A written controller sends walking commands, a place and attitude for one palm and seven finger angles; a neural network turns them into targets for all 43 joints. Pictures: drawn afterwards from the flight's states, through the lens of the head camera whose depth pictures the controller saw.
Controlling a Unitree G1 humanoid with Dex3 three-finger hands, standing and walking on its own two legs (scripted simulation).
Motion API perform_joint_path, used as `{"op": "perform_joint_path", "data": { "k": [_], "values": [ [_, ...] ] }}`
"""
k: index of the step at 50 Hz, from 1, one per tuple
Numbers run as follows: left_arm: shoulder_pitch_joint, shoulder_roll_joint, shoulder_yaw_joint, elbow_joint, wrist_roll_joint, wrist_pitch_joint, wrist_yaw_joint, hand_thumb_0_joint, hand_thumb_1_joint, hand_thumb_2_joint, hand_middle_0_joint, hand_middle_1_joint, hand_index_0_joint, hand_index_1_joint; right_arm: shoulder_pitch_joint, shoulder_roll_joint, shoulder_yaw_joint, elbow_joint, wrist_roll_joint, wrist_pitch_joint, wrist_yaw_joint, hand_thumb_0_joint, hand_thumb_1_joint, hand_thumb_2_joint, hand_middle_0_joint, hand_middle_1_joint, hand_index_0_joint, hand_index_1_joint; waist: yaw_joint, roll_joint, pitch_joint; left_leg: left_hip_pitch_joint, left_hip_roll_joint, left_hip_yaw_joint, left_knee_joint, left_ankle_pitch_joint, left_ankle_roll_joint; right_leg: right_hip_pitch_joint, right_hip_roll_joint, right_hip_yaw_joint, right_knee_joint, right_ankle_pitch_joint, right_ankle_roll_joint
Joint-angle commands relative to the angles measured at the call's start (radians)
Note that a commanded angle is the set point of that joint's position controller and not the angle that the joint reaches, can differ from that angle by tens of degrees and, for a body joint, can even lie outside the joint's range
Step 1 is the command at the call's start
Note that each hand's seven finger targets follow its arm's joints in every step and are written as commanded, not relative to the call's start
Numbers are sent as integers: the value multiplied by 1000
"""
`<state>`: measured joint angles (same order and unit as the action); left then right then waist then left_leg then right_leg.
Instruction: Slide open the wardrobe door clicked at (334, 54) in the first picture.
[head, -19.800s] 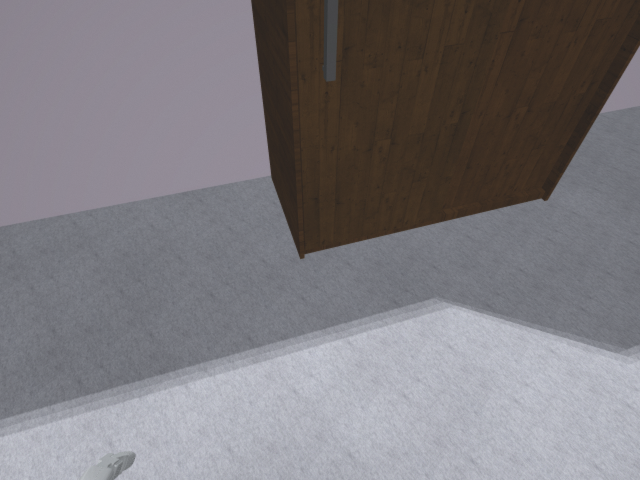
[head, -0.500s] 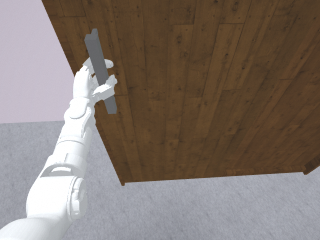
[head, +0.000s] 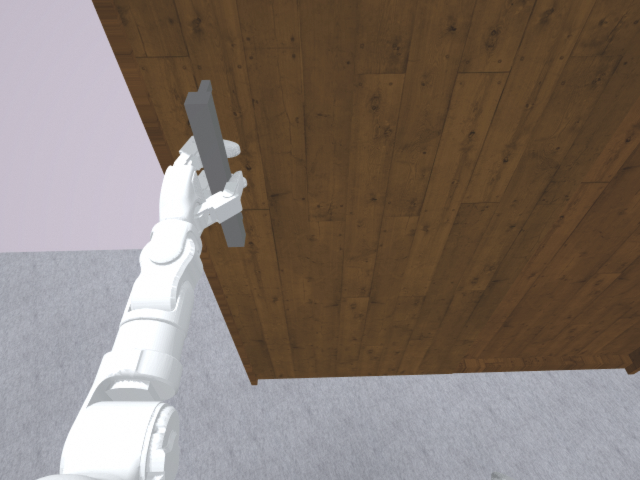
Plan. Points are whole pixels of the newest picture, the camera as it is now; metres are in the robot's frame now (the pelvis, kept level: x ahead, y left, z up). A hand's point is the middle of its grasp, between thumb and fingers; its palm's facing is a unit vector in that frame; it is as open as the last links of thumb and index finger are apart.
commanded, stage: tug the door sideways, standing still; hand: left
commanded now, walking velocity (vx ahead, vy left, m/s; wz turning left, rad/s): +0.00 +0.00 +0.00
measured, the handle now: (223, 172) +0.48 +0.13 +0.13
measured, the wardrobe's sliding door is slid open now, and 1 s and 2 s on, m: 0.00 0.05 0.21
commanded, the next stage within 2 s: step sideways, sliding the door along in 0.58 s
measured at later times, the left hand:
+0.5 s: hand (243, 196) +0.43 +0.10 +0.14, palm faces +0.07 -1.00 -0.04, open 6.2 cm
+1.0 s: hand (272, 196) +0.43 +0.06 +0.13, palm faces +0.05 -0.99 -0.11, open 6.3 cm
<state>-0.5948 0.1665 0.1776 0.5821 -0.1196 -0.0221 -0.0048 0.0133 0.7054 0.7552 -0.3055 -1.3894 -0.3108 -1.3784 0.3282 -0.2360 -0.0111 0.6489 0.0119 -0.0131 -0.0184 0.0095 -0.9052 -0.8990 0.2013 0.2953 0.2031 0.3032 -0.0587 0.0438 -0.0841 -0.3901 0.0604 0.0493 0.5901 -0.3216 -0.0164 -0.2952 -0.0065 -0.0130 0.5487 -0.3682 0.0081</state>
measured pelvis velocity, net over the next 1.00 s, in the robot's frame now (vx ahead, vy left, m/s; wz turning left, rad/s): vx -0.03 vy -0.03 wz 0.02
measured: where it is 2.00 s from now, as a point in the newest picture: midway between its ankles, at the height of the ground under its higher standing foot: outside the picture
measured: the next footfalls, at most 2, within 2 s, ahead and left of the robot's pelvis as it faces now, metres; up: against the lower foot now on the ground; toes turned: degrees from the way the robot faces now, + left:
right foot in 1.46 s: +0.15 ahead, -0.30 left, +0.00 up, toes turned +2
left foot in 1.60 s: +0.03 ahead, -0.02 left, +0.00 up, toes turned +17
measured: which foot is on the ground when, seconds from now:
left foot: down 0.00-1.00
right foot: down 0.00-1.00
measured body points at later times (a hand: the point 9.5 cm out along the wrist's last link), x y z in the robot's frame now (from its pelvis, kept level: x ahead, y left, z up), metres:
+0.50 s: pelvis -0.03 +0.00 -0.01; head +0.01 -0.01 +0.44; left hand +0.42 +0.15 +0.14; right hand +0.04 -0.25 -0.14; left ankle -0.02 +0.13 -0.73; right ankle -0.07 -0.13 -0.73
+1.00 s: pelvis -0.03 -0.03 -0.01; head +0.01 -0.06 +0.43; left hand +0.42 +0.12 +0.14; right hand +0.05 -0.27 -0.16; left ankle -0.02 +0.13 -0.73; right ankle -0.05 -0.12 -0.73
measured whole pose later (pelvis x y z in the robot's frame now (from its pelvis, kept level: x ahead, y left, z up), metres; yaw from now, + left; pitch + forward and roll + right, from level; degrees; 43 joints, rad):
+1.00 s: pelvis -0.03 -0.03 -0.01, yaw +1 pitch -1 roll -1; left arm -0.86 0.20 0.07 0.88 -0.14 -0.12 0.10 -0.01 0.69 0.79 -0.36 -1.32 -0.25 -1.40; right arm 0.27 -0.21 0.03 0.72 0.03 -0.03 -0.11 0.01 -0.90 -0.90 0.20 0.30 0.20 0.30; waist -0.06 0.09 0.12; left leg -0.36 0.10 0.01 0.73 -0.35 -0.04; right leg -0.29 0.04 -0.06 0.69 -0.36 -0.05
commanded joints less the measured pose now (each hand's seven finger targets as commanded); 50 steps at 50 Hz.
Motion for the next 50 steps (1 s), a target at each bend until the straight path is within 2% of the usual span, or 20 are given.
{"op": "perform_joint_path", "data": {
  "k": [1,3,7,12,16,19,22,26,34,35,36,37,38,40,43,44,46,48,49,50],
  "values": [
    [-599,72,-67,-186,19,-53,6,0,900,900,-450,-1400,-450,-1400,29,-121,-46,-60,0,-31,-13,0,-900,-900,200,300,200,300,-44,2,-332,299,-44,-21,43,646,50,-7,45,-29,0,689,-15],
    [-604,35,-98,-168,26,-57,12,0,900,900,-450,-1400,-450,-1400,38,-120,-46,-50,-5,-33,-8,0,-900,-900,200,300,200,300,-46,12,-358,328,-42,-37,52,679,44,-32,45,-36,11,674,-17],
    [-659,-23,-155,-134,26,-87,16,0,900,900,-450,-1400,-450,-1400,40,-121,-48,-41,-10,-47,-1,0,-900,-900,200,300,200,300,-63,-40,-392,336,-45,-57,55,624,43,-53,45,-44,15,627,-15],
    [-726,-85,-215,-71,22,-127,8,0,900,900,-450,-1400,-450,-1400,42,-121,-43,-31,-9,-67,11,0,-900,-900,200,300,200,300,-75,-7,-393,350,-49,-70,68,601,42,-99,47,-45,26,590,-20],
    [-768,-126,-249,-12,9,-149,2,0,900,900,-450,-1400,-450,-1400,48,-124,-40,-22,-8,-84,18,0,-900,-900,200,300,200,300,-86,-49,-376,326,-48,-80,68,534,41,-120,53,-51,26,546,-20],
    [-819,-155,-270,4,4,-169,5,0,900,900,-450,-1400,-450,-1400,53,-124,-39,-13,-9,-103,23,0,-900,-900,200,300,200,300,-95,-30,-374,315,-53,-79,67,468,39,-142,55,-51,28,514,-22],
    [-856,-173,-290,5,7,-192,18,0,900,900,-450,-1400,-450,-1400,64,-125,-42,0,-11,-120,30,0,-900,-900,200,300,200,300,-101,5,-389,330,-50,-89,71,450,35,-170,55,-50,32,472,-25],
    [-857,-177,-288,74,3,-209,28,0,900,900,-450,-1400,-450,-1400,78,-131,-40,16,-12,-138,34,0,-900,-900,200,300,200,300,-102,-39,-365,285,-53,-90,63,375,34,-178,58,-54,32,430,-26],
    [-969,-186,-291,66,0,-237,57,0,900,900,-450,-1400,-450,-1400,92,-133,-40,36,-15,-171,38,0,-900,-900,200,300,200,300,-113,-27,-375,278,-55,-86,61,328,32,-199,59,-51,34,397,-25],
    [-1006,360,18,35,88,-261,99,0,900,900,-450,-1400,-450,-1400,92,-179,-47,6,27,-133,-19,0,-900,-900,200,300,200,300,-11,-39,-404,294,-4,-71,29,327,77,-24,-21,-2,3,339,-6],
    [-998,224,-95,40,78,-256,85,0,900,900,-450,-1400,-450,-1400,29,-150,-36,6,24,-110,-41,0,-900,-900,200,300,200,300,-38,-57,-386,279,-3,-64,-1,341,83,26,-13,-23,-7,361,-4],
    [-946,148,-130,47,58,-247,82,0,900,900,-450,-1400,-450,-1400,22,-127,-31,-2,24,-101,-51,0,-900,-900,200,300,200,300,-40,-65,-371,282,6,-56,1,349,89,47,-10,-34,-2,360,1],
    [-914,93,-169,37,52,-238,68,0,900,900,-450,-1400,-450,-1400,-8,-118,-21,-18,25,-95,-59,0,-900,-900,200,300,200,300,-37,-12,-344,293,28,-59,-8,343,88,41,-8,-44,21,317,1],
    [-872,93,-170,54,37,-229,62,0,900,900,-450,-1400,-450,-1400,-26,-132,-24,-24,27,-86,-81,0,-900,-900,200,300,200,300,-38,59,-307,358,93,-143,-33,294,122,-42,14,-56,115,189,-6],
    [-878,72,-185,36,14,-217,60,0,900,900,-450,-1400,-450,-1400,-64,-129,-16,-27,14,-70,-96,0,-900,-900,200,300,200,300,-30,187,-211,410,259,-413,-133,232,212,-189,44,-26,271,-92,-26],
    [-874,75,-184,9,13,-214,61,0,900,900,-450,-1400,-450,-1400,-69,-123,-11,-33,12,-63,-97,0,-900,-900,200,300,200,300,-22,182,-197,422,275,-423,-124,277,220,-196,40,-11,259,-149,-34],
    [-847,109,-154,-3,9,-205,67,0,900,900,-450,-1400,-450,-1400,-81,-124,-9,-34,10,-47,-104,0,-900,-900,200,300,200,300,-7,138,-194,383,272,-366,-61,366,207,-115,35,-3,171,-116,-42],
    [-809,130,-140,-8,18,-200,69,0,900,900,-450,-1400,-450,-1400,-84,-130,-8,-40,17,-44,-104,0,-900,-900,200,300,200,300,8,24,-234,206,173,-164,79,417,133,182,4,7,-32,166,-57],
    [-783,165,-117,5,30,-189,75,0,900,900,-450,-1400,-450,-1400,-85,-121,-11,-43,23,-46,-105,0,-900,-900,200,300,200,300,15,-179,-243,45,67,-15,224,280,69,329,-106,118,-140,296,-95],
    [-770,215,-77,13,40,-175,82,0,900,900,-450,-1400,-450,-1400,-129,-116,-15,-45,24,-49,-110,0,-900,-900,200,300,200,300,36,-358,-201,-138,-28,23,390,-99,25,388,-250,312,-193,422,-189]
  ]
}}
